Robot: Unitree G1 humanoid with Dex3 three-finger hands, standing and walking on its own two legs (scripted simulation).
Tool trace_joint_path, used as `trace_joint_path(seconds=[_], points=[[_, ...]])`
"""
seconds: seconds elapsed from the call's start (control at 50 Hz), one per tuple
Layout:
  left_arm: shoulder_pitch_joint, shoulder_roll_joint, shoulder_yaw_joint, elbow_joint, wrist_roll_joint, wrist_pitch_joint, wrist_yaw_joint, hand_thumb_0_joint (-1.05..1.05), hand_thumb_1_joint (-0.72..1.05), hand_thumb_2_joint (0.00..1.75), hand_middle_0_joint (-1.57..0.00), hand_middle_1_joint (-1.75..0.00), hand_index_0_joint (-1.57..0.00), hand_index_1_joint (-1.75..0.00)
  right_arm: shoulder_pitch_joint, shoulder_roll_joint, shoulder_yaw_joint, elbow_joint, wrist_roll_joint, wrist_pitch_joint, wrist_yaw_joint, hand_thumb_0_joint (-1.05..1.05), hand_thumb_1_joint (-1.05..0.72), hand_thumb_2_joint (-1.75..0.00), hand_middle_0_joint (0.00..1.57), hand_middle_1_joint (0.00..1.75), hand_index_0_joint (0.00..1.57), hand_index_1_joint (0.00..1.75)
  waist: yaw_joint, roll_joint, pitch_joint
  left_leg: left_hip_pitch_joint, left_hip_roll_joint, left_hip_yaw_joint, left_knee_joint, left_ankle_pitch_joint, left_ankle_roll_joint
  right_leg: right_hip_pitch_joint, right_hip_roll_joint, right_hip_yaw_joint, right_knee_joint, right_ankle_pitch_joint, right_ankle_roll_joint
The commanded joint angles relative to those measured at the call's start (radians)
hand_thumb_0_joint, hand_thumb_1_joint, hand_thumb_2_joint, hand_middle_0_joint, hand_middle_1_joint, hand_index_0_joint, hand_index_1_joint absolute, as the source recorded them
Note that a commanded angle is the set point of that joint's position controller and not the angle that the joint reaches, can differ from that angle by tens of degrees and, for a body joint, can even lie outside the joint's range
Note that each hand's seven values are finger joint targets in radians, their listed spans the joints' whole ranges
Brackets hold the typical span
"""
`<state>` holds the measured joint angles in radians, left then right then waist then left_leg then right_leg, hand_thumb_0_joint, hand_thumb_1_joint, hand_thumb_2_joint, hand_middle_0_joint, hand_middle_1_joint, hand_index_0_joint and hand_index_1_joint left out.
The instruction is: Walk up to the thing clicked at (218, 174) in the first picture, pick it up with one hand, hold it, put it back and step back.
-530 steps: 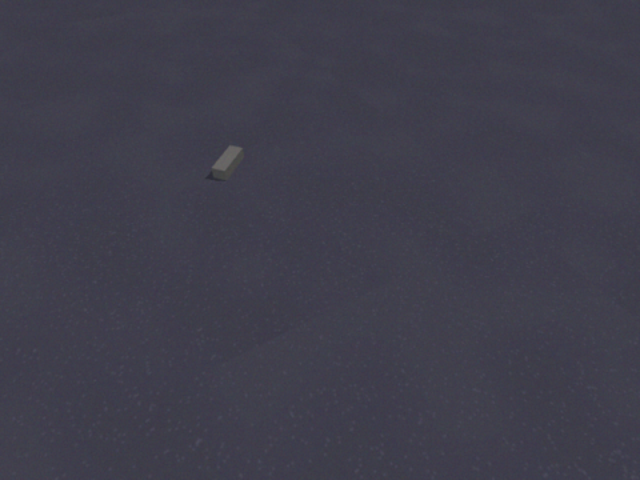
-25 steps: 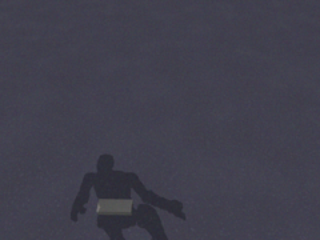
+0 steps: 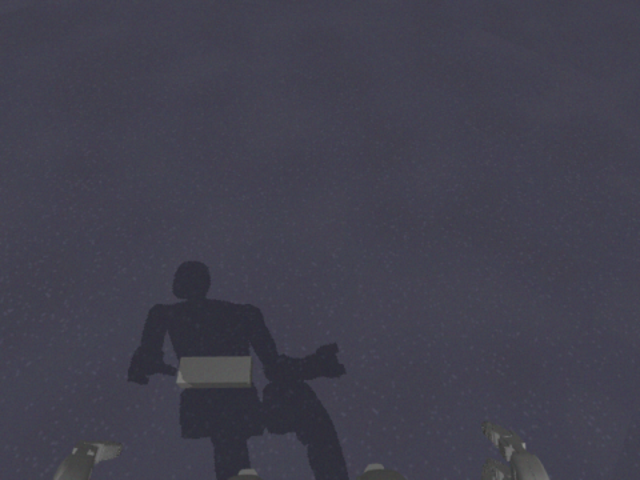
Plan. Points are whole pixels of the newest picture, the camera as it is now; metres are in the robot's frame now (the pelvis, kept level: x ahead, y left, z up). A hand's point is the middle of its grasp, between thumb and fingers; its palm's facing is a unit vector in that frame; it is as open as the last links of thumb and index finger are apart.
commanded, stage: rise first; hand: left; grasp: from above
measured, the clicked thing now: (216, 372) +0.46 +0.25 -0.70
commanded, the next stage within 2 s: none
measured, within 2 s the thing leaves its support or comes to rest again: neither
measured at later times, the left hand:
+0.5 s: hand out of the picture +0.13 +0.26 -0.19, palm faces -0.19 -0.86 -0.48, open 14.3 cm
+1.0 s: hand (153, 431) +0.26 +0.30 -0.39, palm faces -0.47 -0.38 -0.79, open 14.1 cm
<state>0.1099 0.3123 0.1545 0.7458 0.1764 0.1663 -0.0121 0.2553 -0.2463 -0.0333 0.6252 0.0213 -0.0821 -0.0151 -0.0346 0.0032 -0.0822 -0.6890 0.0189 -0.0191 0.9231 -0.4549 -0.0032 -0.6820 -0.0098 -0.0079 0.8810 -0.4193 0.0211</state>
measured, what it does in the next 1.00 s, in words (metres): lowers itself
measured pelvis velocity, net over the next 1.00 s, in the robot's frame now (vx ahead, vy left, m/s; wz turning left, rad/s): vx -0.07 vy -0.01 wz -0.02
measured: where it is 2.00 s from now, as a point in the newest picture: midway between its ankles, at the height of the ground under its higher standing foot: outside the picture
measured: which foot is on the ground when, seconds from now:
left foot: down 0.00-1.00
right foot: down 0.00-1.00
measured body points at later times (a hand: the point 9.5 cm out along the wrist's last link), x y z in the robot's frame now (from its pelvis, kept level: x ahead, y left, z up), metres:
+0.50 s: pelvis -0.01 +0.01 -0.06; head +0.09 +0.03 +0.38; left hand +0.14 +0.31 -0.16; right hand +0.17 -0.24 -0.14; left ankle +0.00 +0.12 -0.69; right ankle +0.01 -0.14 -0.69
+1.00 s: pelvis -0.07 -0.01 -0.26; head +0.13 +0.01 +0.14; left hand +0.28 +0.32 -0.35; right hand +0.08 -0.28 -0.39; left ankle +0.00 +0.12 -0.69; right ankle +0.00 -0.14 -0.69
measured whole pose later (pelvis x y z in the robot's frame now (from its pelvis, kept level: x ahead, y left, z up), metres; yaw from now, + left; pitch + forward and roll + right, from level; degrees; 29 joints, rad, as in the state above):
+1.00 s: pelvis -0.07 -0.01 -0.26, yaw -1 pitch +34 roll -3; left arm -0.41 0.57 0.16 0.86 0.79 -0.18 0.06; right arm 0.09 -0.30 -0.05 0.68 -0.02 -0.17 0.04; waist -0.04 0.01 -0.15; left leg -1.88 0.00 -0.07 1.98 -0.70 -0.02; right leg -1.87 -0.01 -0.03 1.94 -0.67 0.01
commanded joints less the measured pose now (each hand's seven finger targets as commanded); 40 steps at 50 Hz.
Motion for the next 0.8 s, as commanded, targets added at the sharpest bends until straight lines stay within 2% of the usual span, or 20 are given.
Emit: trace_joint_path(seconds=[0.0,0.1,0.14,0.24,0.32,0.38,0.42,0.46,0.48,0.5,0.54,0.58,0.62,0.64,0.7,0.74,0.78], points=[[0.025,0.212,0.065,-0.265,0.023,-0.011,0.021,0.0,-0.59,1.01,-0.07,-1.07,-0.06,-1.09,-0.018,-0.151,-0.064,-0.158,-0.006,-0.065,-0.016,0.0,-0.87,-0.89,0.2,0.3,0.2,0.3,0.014,0.082,-0.237,0.078,-0.01,0.006,-0.059,0.29,-0.002,0.044,0.023,-0.025,-0.014,0.208,-0.042],[0.128,0.185,0.042,-0.364,0.03,0.036,0.018,0.0,-0.61,1.01,-0.08,-1.06,-0.06,-1.08,-0.028,-0.144,-0.058,-0.184,-0.01,-0.082,-0.025,0.0,-0.89,-0.9,0.2,0.3,0.2,0.3,0.004,0.063,-0.256,0.021,-0.006,-0.002,0.002,0.281,0.002,-0.003,0.023,-0.026,0.037,0.199,-0.042],[0.144,0.194,0.043,-0.411,0.035,0.049,0.019,0.0,-0.6,1.0,-0.08,-1.06,-0.07,-1.07,-0.031,-0.144,-0.057,-0.191,-0.013,-0.087,-0.028,0.0,-0.9,-0.9,0.2,0.3,0.2,0.3,0.004,0.081,-0.27,0.012,0.0,-0.007,0.023,0.304,-0.001,-0.032,0.024,-0.031,0.066,0.201,-0.044],[0.189,0.179,0.039,-0.457,0.049,0.073,0.029,0.0,-0.59,0.98,-0.08,-1.07,-0.08,-1.07,-0.037,-0.133,-0.05,-0.216,-0.017,-0.105,-0.033,0.0,-0.9,-0.9,0.2,0.3,0.2,0.3,-0.006,0.066,-0.275,-0.063,-0.007,-0.003,0.084,0.262,0.004,-0.078,0.023,-0.03,0.104,0.187,-0.042],[0.232,0.182,0.04,-0.497,0.065,0.079,0.031,0.0,-0.58,0.98,-0.07,-1.07,-0.07,-1.07,-0.04,-0.132,-0.05,-0.237,-0.015,-0.114,-0.036,0.0,-0.89,-0.9,0.2,0.3,0.2,0.3,0.004,0.074,-0.296,-0.089,-0.009,-0.007,0.112,0.241,0.004,-0.113,0.025,-0.032,0.14,0.162,-0.045],[0.234,0.188,0.038,-0.523,0.074,0.077,0.035,0.0,-0.6,0.98,-0.08,-1.07,-0.08,-1.07,-0.048,-0.132,-0.049,-0.237,-0.016,-0.122,-0.033,0.0,-0.9,-0.9,0.2,0.3,0.2,0.3,0.005,0.1,-0.31,-0.103,-0.004,-0.023,0.135,0.276,-0.002,-0.16,0.027,-0.035,0.189,0.17,-0.048],[0.174,0.205,0.037,-0.524,0.093,0.063,0.038,0.0,-0.59,0.98,-0.08,-1.07,-0.07,-1.07,-0.054,-0.138,-0.048,-0.235,-0.015,-0.126,-0.033,0.0,-0.9,-0.9,0.2,0.3,0.2,0.3,-0.006,0.095,-0.298,-0.14,-0.001,-0.034,0.155,0.238,-0.002,-0.211,0.027,-0.036,0.219,0.138,-0.049],[0.111,0.214,0.031,-0.47,0.122,0.04,0.038,0.0,-0.6,0.99,-0.08,-1.06,-0.07,-1.07,-0.061,-0.145,-0.046,-0.227,-0.017,-0.135,-0.028,0.0,-0.89,-0.9,0.2,0.3,0.2,0.3,-0.021,0.086,-0.271,-0.209,-0.001,-0.043,0.198,0.183,0.0,-0.285,0.026,-0.037,0.269,0.095,-0.049],[0.074,0.229,0.036,-0.445,0.141,0.021,0.04,0.0,-0.6,0.98,-0.08,-1.07,-0.07,-1.07,-0.064,-0.147,-0.046,-0.217,-0.019,-0.14,-0.024,0.0,-0.9,-0.9,0.2,0.3,0.2,0.3,-0.015,0.094,-0.264,-0.247,-0.003,-0.045,0.224,0.147,0.002,-0.33,0.024,-0.034,0.298,0.066,-0.05],[0.035,0.233,0.033,-0.427,0.159,-0.002,0.039,0.0,-0.59,0.99,-0.07,-1.06,-0.07,-1.07,-0.069,-0.148,-0.047,-0.215,-0.02,-0.145,-0.021,0.0,-0.89,-0.9,0.2,0.3,0.2,0.3,-0.023,0.1,-0.273,-0.272,-0.006,-0.045,0.249,0.112,0.004,-0.366,0.022,-0.03,0.324,0.042,-0.051],[-0.012,0.237,0.024,-0.383,0.201,-0.047,0.038,0.0,-0.57,0.97,-0.07,-1.08,-0.07,-1.08,-0.071,-0.159,-0.052,-0.204,-0.016,-0.156,-0.01,0.0,-0.87,-0.89,0.2,0.3,0.2,0.3,-0.019,0.089,-0.3,-0.328,-0.011,-0.045,0.293,0.066,0.004,-0.428,0.02,-0.024,0.378,0.01,-0.054],[-0.048,0.249,0.021,-0.343,0.244,-0.093,0.038,0.0,-0.57,0.99,-0.07,-1.07,-0.06,-1.07,-0.079,-0.169,-0.055,-0.184,-0.017,-0.166,-0.002,0.0,-0.87,-0.89,0.2,0.3,0.2,0.3,-0.01,0.105,-0.347,-0.361,-0.012,-0.046,0.345,0.078,-0.002,-0.487,0.018,-0.022,0.447,0.017,-0.056],[-0.151,0.298,0.035,-0.303,0.299,-0.143,0.044,0.0,-0.56,0.99,-0.07,-1.07,-0.07,-1.08,-0.086,-0.183,-0.063,-0.168,-0.014,-0.174,0.006,0.0,-0.87,-0.89,0.2,0.3,0.2,0.3,-0.015,0.097,-0.387,-0.435,-0.017,-0.046,0.406,0.025,0.001,-0.555,0.017,-0.018,0.505,-0.017,-0.054],[-0.158,0.303,0.038,-0.259,0.322,-0.165,0.047,0.0,-0.58,1.0,-0.08,-1.07,-0.07,-1.08,-0.094,-0.183,-0.061,-0.152,-0.015,-0.176,0.008,0.0,-0.88,-0.9,0.2,0.3,0.2,0.3,-0.006,0.097,-0.393,-0.475,-0.02,-0.042,0.437,0.013,0.002,-0.583,0.017,-0.016,0.531,-0.023,-0.054],[-0.253,0.365,0.059,-0.223,0.386,-0.227,0.063,0.0,-0.57,0.99,-0.07,-1.09,-0.07,-1.09,-0.088,-0.201,-0.073,-0.125,-0.013,-0.176,0.019,0.0,-0.88,-0.9,0.2,0.3,0.2,0.3,0.004,0.103,-0.493,-0.534,-0.025,-0.031,0.527,0.037,0.004,-0.649,0.016,-0.011,0.613,-0.003,-0.055],[-0.293,0.403,0.075,-0.172,0.428,-0.26,0.076,0.0,-0.57,1.0,-0.07,-1.08,-0.07,-1.08,-0.091,-0.21,-0.078,-0.106,-0.015,-0.17,0.024,0.0,-0.88,-0.9,0.2,0.3,0.2,0.3,0.013,0.102,-0.518,-0.596,-0.029,-0.024,0.587,0.034,0.007,-0.697,0.016,-0.012,0.66,-0.006,-0.055],[-0.353,0.452,0.096,-0.151,0.474,-0.29,0.089,0.0,-0.58,1.01,-0.08,-1.07,-0.07,-1.08,-0.078,-0.214,-0.081,-0.083,-0.017,-0.16,0.03,0.0,-0.91,-0.9,0.2,0.3,0.2,0.3,0.022,0.109,-0.594,-0.632,-0.035,-0.008,0.661,0.086,0.012,-0.712,0.017,-0.009,0.709,0.033,-0.054]])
